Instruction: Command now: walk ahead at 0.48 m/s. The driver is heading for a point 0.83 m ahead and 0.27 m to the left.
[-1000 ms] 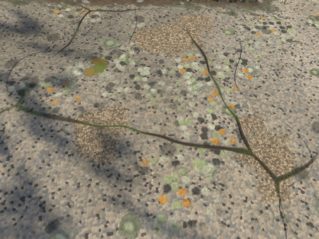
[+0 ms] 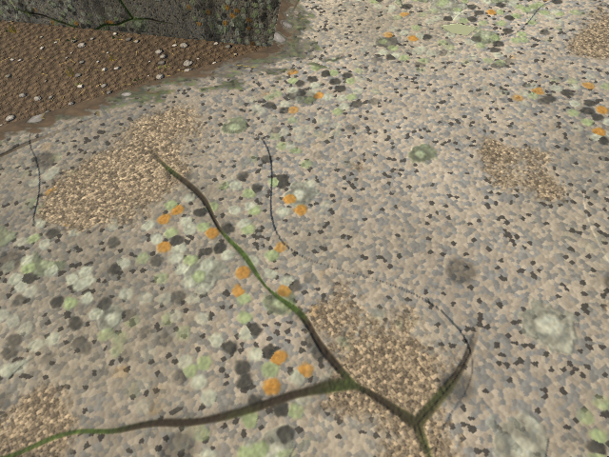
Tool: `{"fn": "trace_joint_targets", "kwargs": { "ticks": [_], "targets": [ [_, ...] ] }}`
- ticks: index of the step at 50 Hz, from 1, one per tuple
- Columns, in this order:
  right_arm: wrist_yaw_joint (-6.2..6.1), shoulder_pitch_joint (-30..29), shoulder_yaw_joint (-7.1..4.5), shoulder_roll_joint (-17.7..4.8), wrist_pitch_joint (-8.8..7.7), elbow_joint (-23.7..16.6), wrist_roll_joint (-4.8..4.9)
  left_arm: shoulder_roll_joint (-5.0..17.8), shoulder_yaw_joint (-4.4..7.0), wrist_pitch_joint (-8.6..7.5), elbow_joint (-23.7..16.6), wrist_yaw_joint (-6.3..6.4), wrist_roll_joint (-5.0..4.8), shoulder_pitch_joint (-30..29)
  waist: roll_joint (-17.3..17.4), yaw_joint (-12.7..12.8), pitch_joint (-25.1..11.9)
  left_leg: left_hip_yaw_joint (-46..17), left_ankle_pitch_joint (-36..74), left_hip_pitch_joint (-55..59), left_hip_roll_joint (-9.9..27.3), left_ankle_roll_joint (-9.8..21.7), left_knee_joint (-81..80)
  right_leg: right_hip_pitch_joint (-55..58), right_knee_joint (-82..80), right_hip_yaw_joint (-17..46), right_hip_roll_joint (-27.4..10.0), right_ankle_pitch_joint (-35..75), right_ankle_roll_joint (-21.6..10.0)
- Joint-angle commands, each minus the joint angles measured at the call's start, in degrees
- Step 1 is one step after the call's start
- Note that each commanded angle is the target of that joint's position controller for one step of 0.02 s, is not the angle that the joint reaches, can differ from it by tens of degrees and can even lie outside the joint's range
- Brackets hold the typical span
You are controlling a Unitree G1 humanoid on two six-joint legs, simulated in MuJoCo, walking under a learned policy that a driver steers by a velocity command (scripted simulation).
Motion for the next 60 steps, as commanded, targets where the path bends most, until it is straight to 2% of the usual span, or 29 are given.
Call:
{"fn": "trace_joint_targets", "kwargs": {
  "ticks": [1, 7, 9, 11, 12, 13, 14, 15, 17, 18, 21, 26, 31, 33, 34, 35, 36, 37, 38, 39, 40, 42, 44, 47, 52, 56, 58, 59, 60],
  "targets": [
    [0.88, -6.23, 0.02, -2.04, -0.85, -4.15, 0.97, 9.97, 2.61, -1.27, -1.51, 0.47, -0.24, 0.73, -6.25, 1.83, 1.39, 1.98, 8.99, 4.66, -1.28, 0.98, -7.97, -3.06, -7.96, 5.07, -14.23, 10.60, -6.49],
    [3.39, -11.05, 0.09, -2.32, -1.25, -6.97, 1.56, 10.60, 2.97, -0.01, 2.48, 0.66, -0.10, 3.99, -5.11, 2.80, 3.45, 2.05, -0.87, -1.22, -3.60, 5.60, -14.17, 11.57, -3.60, 2.65, -19.27, 21.65, -5.59],
    [3.65, -7.73, -0.55, -3.56, -1.10, -6.73, 1.29, 11.56, 3.15, 0.65, 2.38, 1.13, 0.08, 2.86, -6.77, 0.45, -0.23, 4.89, -6.35, 5.59, -6.87, 7.63, -14.23, 13.46, 2.42, 0.24, -18.68, 41.62, -4.11],
    [2.95, 4.98, -2.82, -7.54, -0.71, -4.07, 1.13, 12.18, 3.02, 1.59, 1.55, 1.85, 0.48, 1.00, -7.19, -6.74, -9.09, 7.22, -5.64, 23.99, -10.41, 10.90, -15.81, 10.43, 19.81, -3.60, -15.89, 58.69, -1.65],
    [2.20, 14.65, -3.95, -11.13, -0.25, -2.85, 1.04, 10.83, 2.23, 1.25, -0.04, 2.34, 1.56, 1.21, -3.08, -10.51, -16.12, -4.80, -1.36, 42.87, -1.97, 14.78, -14.06, -2.94, 35.99, -4.70, -14.21, 43.98, 0.37],
    [2.26, 17.35, -4.93, -14.98, -0.27, -2.26, 1.47, 4.06, 0.17, -0.05, -1.05, 1.17, 2.09, 8.61, 12.04, -5.85, -23.01, -35.79, -12.41, 64.09, 12.24, 25.98, -17.44, -28.32, 58.08, -3.52, -1.85, -8.57, 5.36],
    [1.85, 18.73, -3.70, -8.95, 0.13, -2.21, 2.11, 8.51, 0.68, -1.75, -1.09, 0.42, 0.85, 4.08, 6.94, -9.44, -24.44, -42.59, -18.89, 66.52, 12.23, 24.61, -24.03, -35.04, 63.15, 4.26, -2.30, -17.58, 4.99],
    [1.28, 15.30, -3.31, -7.99, 0.50, -2.89, 1.64, 10.49, 1.24, -2.97, -3.62, -0.26, -1.33, -2.33, 4.09, -9.72, -15.48, -34.34, -17.78, 59.86, 10.86, 22.04, -25.79, -39.15, 62.48, 4.65, -5.43, -13.21, 4.49],
    [0.87, 9.61, -3.06, -7.23, 0.84, -4.28, 1.03, 9.34, 0.97, -4.10, -5.18, 0.00, 0.31, -7.15, -5.07, -6.13, -5.74, -25.32, -6.13, 43.86, 6.74, 20.35, -28.23, -36.75, 53.82, 2.79, -8.84, -8.09, 4.66],
    [0.62, 8.23, -2.74, -6.62, 0.76, -4.86, 0.37, 9.26, 1.19, -3.77, -5.37, 0.09, 0.97, -6.26, -3.57, -4.02, -4.78, -22.79, -1.59, 38.84, 5.20, 20.34, -29.64, -33.26, 51.35, 2.88, -9.97, -6.88, 5.18],
    [-0.01, 6.88, -2.76, -6.48, 0.81, -4.48, 0.96, 7.31, 0.67, -2.24, -4.76, 0.40, 1.60, -3.79, -0.68, -1.54, -2.89, -17.82, 4.31, 30.26, 2.89, 20.81, -31.88, -30.14, 43.68, 0.87, -10.77, -6.33, 8.12],
    [-1.38, 9.97, -3.63, -9.01, 1.73, -2.39, 1.73, 4.01, -0.71, -2.31, -7.14, 0.32, 1.42, -14.93, 0.82, -5.55, -1.33, -11.27, -0.50, 21.35, -2.84, 15.98, -30.88, -21.93, 21.32, -1.54, -6.94, 13.64, 10.15],
    [-1.71, 13.14, -3.77, -8.66, 2.69, -0.92, 2.25, 7.42, 1.00, -3.12, -7.81, -0.24, -0.09, -17.79, 3.19, -5.73, -2.52, -19.63, -9.43, 28.70, 0.43, 12.99, -24.67, -17.71, 12.18, 2.17, -5.76, 13.38, 8.15],
    [-1.62, 12.05, -3.71, -7.89, 3.03, -1.22, 1.91, 8.63, 2.08, -3.48, -6.75, -0.14, -0.22, -13.61, 4.28, -2.97, -3.17, -21.46, -8.93, 29.58, 0.44, 11.46, -19.98, -12.02, 9.92, 1.39, -5.96, 9.36, 5.68],
    [-1.41, 12.14, -3.05, -5.89, 2.97, -1.53, 1.61, 9.97, 2.93, -3.68, -5.95, 0.20, 0.22, -8.79, 3.55, -0.44, -6.21, -19.65, -7.83, 28.02, -2.12, 9.71, -13.57, -3.93, 8.62, 1.86, -7.79, 8.14, 3.65],
    [-1.07, 13.12, -1.64, -1.88, 2.77, -2.54, 0.67, 12.89, 3.81, -3.69, -5.54, 0.68, 1.08, -0.95, -3.25, 2.43, -14.01, -14.83, -16.46, 22.15, -5.88, 7.66, 2.19, 9.60, 8.84, 11.09, -17.55, 3.37, 0.00],
    [-0.97, 20.87, -0.62, 0.78, 2.22, -4.35, 2.33, 17.17, 4.96, -2.72, -3.45, 0.38, 1.60, 2.85, -22.19, -1.08, -19.76, -7.15, -37.13, 2.98, -12.56, 4.40, 20.02, 24.68, 2.96, 37.87, -29.52, -10.63, -9.25],
    [-1.26, 20.30, -1.70, -5.18, 2.31, -2.85, 3.02, 12.08, 4.16, -2.50, -4.13, 0.00, 0.50, 1.86, -16.36, 0.18, -15.83, -8.10, -34.57, -3.85, -7.76, 3.42, 27.96, 21.99, 0.01, 43.13, -30.05, -23.04, -8.91],
    [-1.32, 14.28, -2.63, -8.15, 2.68, -3.37, 2.58, 8.92, 3.33, -2.29, -4.49, 0.21, 0.31, -0.30, -10.69, 1.64, -8.90, -7.13, -28.89, -5.24, -5.95, 2.99, 30.00, 15.82, -0.57, 33.73, -27.42, -20.63, -6.50],
    [-1.45, 11.16, -2.75, -7.83, 2.99, -3.97, 1.84, 7.82, 2.85, -2.08, -4.52, 0.22, 0.79, -2.81, -6.95, 0.96, -5.29, -5.56, -24.74, -3.51, -4.15, 2.57, 29.15, 9.68, -0.97, 25.69, -24.82, -11.84, -5.14],
    [-1.30, 9.18, -2.88, -7.12, 2.99, -4.71, 1.34, 6.58, 2.49, -1.94, -3.97, 0.25, 0.98, -4.28, -6.84, 0.22, -2.47, -5.48, -22.08, -2.70, -2.73, 2.35, 26.79, 5.40, -2.05, 20.01, -22.46, -4.93, -4.85],
    [-0.73, 9.50, -2.79, -5.11, 3.46, -4.98, 1.95, 5.50, 2.26, -2.28, -2.99, 0.43, 1.20, -5.19, -9.67, -1.30, -1.17, -4.20, -19.49, 0.81, -0.80, 2.20, 24.18, 0.88, -4.76, 12.26, -19.82, 1.23, -4.31],
    [-0.71, 8.25, -2.56, -3.37, 4.17, -5.60, 1.68, 5.94, 2.52, -2.63, -1.88, 0.41, 0.98, -5.93, -8.91, -2.01, 0.49, -2.87, -19.43, 1.09, -0.97, 1.19, 21.08, -1.22, -5.35, 6.54, -19.82, 15.60, -5.48],
    [-0.62, 6.21, -2.04, -1.85, 4.52, -6.74, 0.90, 8.57, 3.50, -1.99, -0.27, 0.82, 0.79, -7.17, -7.94, -2.60, -0.48, -0.91, -15.07, 1.42, -1.03, -0.33, 12.23, -0.25, -3.90, -0.94, -20.05, 33.40, -6.12],
    [1.47, 0.12, -1.85, -1.27, 4.27, -8.16, 1.08, 10.49, 3.87, -0.12, 1.95, 1.85, -0.23, -7.26, -7.48, -0.59, -2.19, 3.05, -2.39, 9.37, -2.72, 1.21, -4.11, 1.00, -1.68, -9.05, -18.67, 34.07, -4.01],
    [2.56, 0.63, -3.53, -4.54, 4.79, -9.69, 0.71, 12.64, 4.76, 0.82, 2.46, 2.08, -2.01, -8.26, -8.11, -2.59, -3.99, 5.12, -9.46, 14.53, -5.21, 5.01, -10.26, 4.81, 7.39, -9.92, -20.49, 40.30, -2.27],
    [1.64, 10.57, -5.68, -8.30, 4.79, -7.16, 0.52, 10.65, 4.24, 1.12, 2.38, 2.07, -2.03, -7.80, -4.17, -7.54, -8.83, 5.89, -0.65, 29.29, -8.74, 8.74, -18.94, 0.56, 24.63, -12.94, -15.92, 37.33, 1.33],
    [0.12, 13.77, -6.82, -13.66, 5.07, -7.80, 0.60, 7.20, 2.89, 0.97, 1.01, 1.66, 1.05, -4.49, 7.68, -7.09, -13.39, -10.35, 25.49, 44.31, 3.49, 13.97, -17.04, -14.59, 42.31, -13.56, -11.28, 5.50, 5.29],
    [-0.44, 9.86, -5.91, -15.80, 4.82, -10.59, -0.89, 4.59, 1.44, 0.77, 0.07, 0.88, 2.83, -0.61, 15.16, -2.55, -20.61, -33.77, 40.14, 53.84, 17.54, 27.09, -17.08, -29.00, 59.55, -5.87, -2.10, -30.58, 8.47]
  ]
}}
